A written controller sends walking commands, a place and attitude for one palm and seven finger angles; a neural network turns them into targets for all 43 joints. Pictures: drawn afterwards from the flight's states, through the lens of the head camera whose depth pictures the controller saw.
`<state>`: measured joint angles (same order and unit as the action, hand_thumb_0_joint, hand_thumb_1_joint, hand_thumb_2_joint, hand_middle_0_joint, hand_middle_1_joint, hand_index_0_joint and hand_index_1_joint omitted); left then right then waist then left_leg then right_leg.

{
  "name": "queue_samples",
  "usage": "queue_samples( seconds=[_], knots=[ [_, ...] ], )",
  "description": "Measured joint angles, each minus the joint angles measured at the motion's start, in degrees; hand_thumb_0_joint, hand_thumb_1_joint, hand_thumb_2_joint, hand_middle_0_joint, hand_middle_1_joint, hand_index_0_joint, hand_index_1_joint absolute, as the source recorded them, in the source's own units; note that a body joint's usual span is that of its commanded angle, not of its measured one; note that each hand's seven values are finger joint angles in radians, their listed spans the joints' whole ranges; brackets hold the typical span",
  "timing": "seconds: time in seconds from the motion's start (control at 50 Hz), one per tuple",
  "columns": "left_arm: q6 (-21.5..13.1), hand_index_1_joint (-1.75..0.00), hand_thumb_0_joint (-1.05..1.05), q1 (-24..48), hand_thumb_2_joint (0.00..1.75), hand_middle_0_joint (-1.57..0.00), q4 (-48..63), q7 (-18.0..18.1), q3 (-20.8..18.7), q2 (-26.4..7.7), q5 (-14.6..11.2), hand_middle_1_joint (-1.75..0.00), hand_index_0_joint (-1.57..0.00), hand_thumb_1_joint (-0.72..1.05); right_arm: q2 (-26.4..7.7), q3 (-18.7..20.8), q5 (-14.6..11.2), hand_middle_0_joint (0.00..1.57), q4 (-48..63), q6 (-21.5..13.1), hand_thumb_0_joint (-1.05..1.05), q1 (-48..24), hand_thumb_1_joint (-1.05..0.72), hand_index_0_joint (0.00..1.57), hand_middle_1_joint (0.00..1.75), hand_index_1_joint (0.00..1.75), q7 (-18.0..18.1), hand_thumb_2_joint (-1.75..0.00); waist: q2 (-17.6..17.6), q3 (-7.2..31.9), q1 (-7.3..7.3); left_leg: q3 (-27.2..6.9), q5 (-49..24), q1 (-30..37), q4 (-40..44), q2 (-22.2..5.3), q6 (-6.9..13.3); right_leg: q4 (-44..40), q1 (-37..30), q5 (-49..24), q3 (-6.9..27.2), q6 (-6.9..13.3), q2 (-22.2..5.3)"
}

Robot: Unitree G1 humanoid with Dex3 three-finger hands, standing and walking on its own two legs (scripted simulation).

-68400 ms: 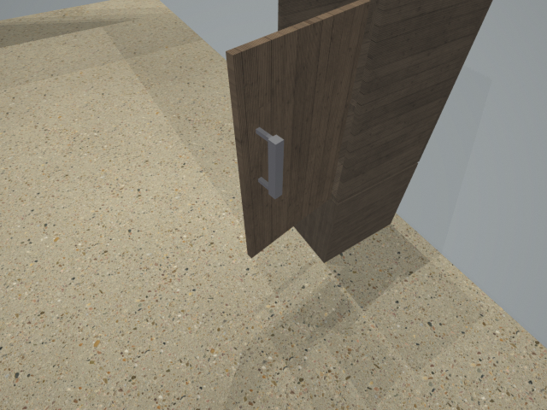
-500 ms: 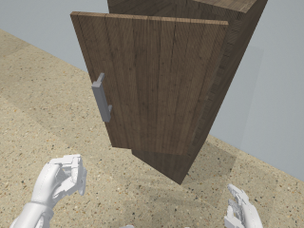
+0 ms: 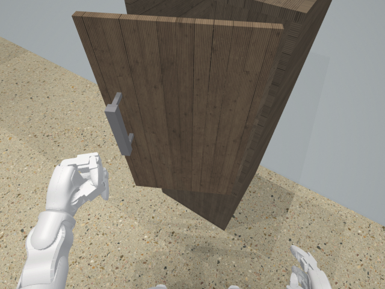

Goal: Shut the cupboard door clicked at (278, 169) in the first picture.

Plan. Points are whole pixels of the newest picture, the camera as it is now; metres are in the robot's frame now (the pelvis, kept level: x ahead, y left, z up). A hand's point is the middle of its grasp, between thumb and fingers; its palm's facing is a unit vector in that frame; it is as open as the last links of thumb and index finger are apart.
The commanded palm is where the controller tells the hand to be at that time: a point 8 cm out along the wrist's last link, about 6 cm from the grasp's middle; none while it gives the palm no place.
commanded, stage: bring the fist close to the handle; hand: left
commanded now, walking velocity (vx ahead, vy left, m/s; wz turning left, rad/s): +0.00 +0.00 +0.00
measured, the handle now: (122, 125) +0.46 +0.19 +0.07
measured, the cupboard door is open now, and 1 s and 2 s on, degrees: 27 27 8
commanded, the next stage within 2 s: push the door shut along its arc in 0.86 s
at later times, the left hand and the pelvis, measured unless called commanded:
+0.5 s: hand (124, 164) +0.35 +0.16 +0.06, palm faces -0.08 -1.00 -0.02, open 3.1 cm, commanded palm +0.33 +0.21 +0.07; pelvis +0.00 +0.00 +0.00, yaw -1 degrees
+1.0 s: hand (122, 158) +0.36 +0.16 +0.07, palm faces -0.07 -1.00 -0.03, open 3.1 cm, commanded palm +0.34 +0.22 +0.07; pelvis -0.01 +0.00 +0.01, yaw -1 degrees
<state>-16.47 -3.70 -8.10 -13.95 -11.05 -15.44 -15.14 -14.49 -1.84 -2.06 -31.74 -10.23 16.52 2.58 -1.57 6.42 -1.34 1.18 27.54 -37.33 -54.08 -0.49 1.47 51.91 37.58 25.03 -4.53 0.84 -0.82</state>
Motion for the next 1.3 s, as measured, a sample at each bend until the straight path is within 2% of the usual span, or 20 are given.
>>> queue_samples(
  seconds=[0.1,0.16,0.32,0.48,0.54,0.62,0.68,0.76,0.88,0.96,1.06,1.16,1.3],
  knots=[
    [2.0,-1.5,0.01,0.1,0.9,-1.3,-3.3,-2.0,1.2,0.1,0.3,-1.5,-1.29,0.91,-0.6,0.4,-0.3,0.21,0.2,1.3,0.02,0.3,-0.9,0.2,0.3,0.3,-0.4,-0.9,-0.7,0.6,-0.08,0.1,-0.1,0.5,0.8,0.1,0.1,-0.7,-0.5,-0.1,0.1,-0.1,0.0],
    [2.5,-1.5,0.01,1.7,0.9,-1.3,-5.7,-1.9,1.9,0.4,0.6,-1.5,-1.29,0.91,-0.8,0.4,-0.2,0.21,0.0,1.7,0.01,-0.3,-0.9,0.2,0.3,0.3,0.0,-0.9,-0.5,-0.2,-0.15,0.1,-0.2,0.6,0.9,0.1,0.1,-0.7,-0.5,-0.1,0.1,-0.1,-0.1],
    [-1.6,-1.5,0.02,10.8,0.9,-1.3,-10.0,0.3,1.0,0.1,1.7,-1.5,-1.3,0.9,-0.1,0.5,0.0,0.21,-1.9,1.8,0.01,-1.8,-0.91,0.2,0.3,0.3,-0.1,-0.9,0.4,-0.9,-0.2,-0.1,-0.5,-0.5,0.3,0.0,-0.2,-0.1,0.6,-0.3,-0.1,0.2,0.0],
    [2.2,-1.5,0.01,16.3,0.9,-1.3,-18.9,-0.4,1.4,0.3,2.0,-1.5,-1.29,0.9,-0.2,0.2,-0.4,0.21,-1.4,4.6,0.01,-0.6,-0.91,0.2,0.3,0.3,-0.7,-0.9,-0.3,-0.3,-0.86,0.7,-1.3,0.5,2.2,0.1,-0.1,-1.4,0.1,-1.1,0.7,0.1,0.0],
    [1.0,-1.5,0.01,17.2,0.9,-1.3,-20.0,1.0,0.9,0.8,2.5,-1.5,-1.29,0.9,0.0,0.2,-0.2,0.21,-1.3,5.1,0.01,-0.1,-0.91,0.2,0.3,0.3,-0.7,-0.9,0.1,-0.9,-1.04,1.0,-1.6,0.5,2.5,0.0,-0.1,-1.5,0.3,-1.4,1.0,0.2,0.1],
    [-2.4,-1.5,0.01,17.9,0.9,-1.3,-20.2,1.8,0.0,0.8,3.2,-1.5,-1.29,0.9,0.1,0.4,0.1,0.21,-1.9,5.5,0.01,0.5,-0.91,0.2,0.3,0.3,-1.0,-0.9,0.6,-1.2,-1.13,1.2,-1.6,0.3,2.4,-0.3,-0.2,-1.3,0.7,-1.5,1.2,0.3,0.4],
    [-3.4,-1.5,0.01,18.7,0.9,-1.3,-21.8,1.3,-0.7,-0.1,3.5,-1.5,-1.29,0.9,0.0,0.6,0.1,0.21,-2.4,6.2,0.01,0.8,-0.91,0.2,0.3,0.3,-1.1,-0.9,0.6,-1.1,-1.27,1.2,-1.5,0.2,2.3,-0.3,-0.3,-1.3,0.8,-1.5,1.2,0.3,0.5],
    [-2.3,-1.5,0.01,19.2,0.9,-1.3,-24.0,0.0,-1.0,-1.0,2.8,-1.5,-1.29,0.9,-0.3,0.8,-0.3,0.21,-2.4,6.8,0.01,1.1,-0.91,0.2,0.3,0.3,-1.0,-0.9,0.3,-1.2,-1.38,1.1,-1.7,0.3,2.6,-0.4,-0.2,-1.8,0.5,-1.7,1.2,0.3,0.5],
    [-2.9,-1.5,0.01,19.5,0.9,-1.3,-24.7,-0.8,-1.0,-0.5,1.9,-1.5,-1.29,0.9,-0.6,0.9,-0.3,0.21,-2.5,6.8,0.01,1.0,-0.91,0.2,0.3,0.3,-0.5,-0.9,0.4,-1.4,-1.18,1.1,-2.1,0.5,3.0,-0.3,-0.1,-2.3,0.3,-2.1,1.1,0.2,0.5],
    [-4.1,-1.5,0.01,20.1,0.9,-1.3,-24.3,-0.5,-0.7,-0.2,2.4,-1.5,-1.29,0.9,-0.5,1.1,-0.2,0.21,-2.4,6.5,0.01,0.6,-0.91,0.2,0.3,0.3,-0.6,-0.9,0.5,-1.4,-1.14,1.0,-2.0,0.1,2.6,-0.3,-0.1,-2.1,0.6,-2.1,1.0,0.2,0.4],
    [-3.9,-1.5,0.01,20.0,0.9,-1.3,-24.5,-0.9,0.2,0.1,2.9,-1.5,-1.3,0.9,-0.4,0.9,-0.2,0.21,-2.0,6.8,0.01,0.1,-0.91,0.2,0.3,0.3,-0.9,-0.9,0.3,-0.9,-1.12,1.1,-1.9,0.2,2.6,-0.2,0.1,-2.1,0.5,-2.0,1.2,0.0,0.3],
    [-2.9,-1.5,0.01,24.8,0.9,-1.3,-29.8,-1.8,0.2,-1.3,3.6,-1.5,-1.3,0.9,-0.3,0.1,-0.3,0.21,-2.0,7.1,0.01,-0.9,-0.91,0.2,0.3,0.3,-0.5,-0.9,0.6,-1.7,-1.56,0.8,-1.9,-0.4,2.0,0.0,0.2,-1.5,0.9,-2.0,0.9,0.0,0.1],
    [-3.5,-1.5,0.04,31.8,0.92,-1.3,-36.1,-4.3,-0.3,-3.3,3.5,-1.5,-1.3,0.91,-0.3,-0.1,-0.2,0.21,-3.0,7.1,0.01,-0.5,-0.91,0.2,0.3,0.3,-0.1,-0.9,0.7,-2.0,-2.08,0.5,-1.9,-2.7,0.8,0.0,0.3,-0.9,2.8,-2.1,0.6,-0.1,0.0]
  ],
)
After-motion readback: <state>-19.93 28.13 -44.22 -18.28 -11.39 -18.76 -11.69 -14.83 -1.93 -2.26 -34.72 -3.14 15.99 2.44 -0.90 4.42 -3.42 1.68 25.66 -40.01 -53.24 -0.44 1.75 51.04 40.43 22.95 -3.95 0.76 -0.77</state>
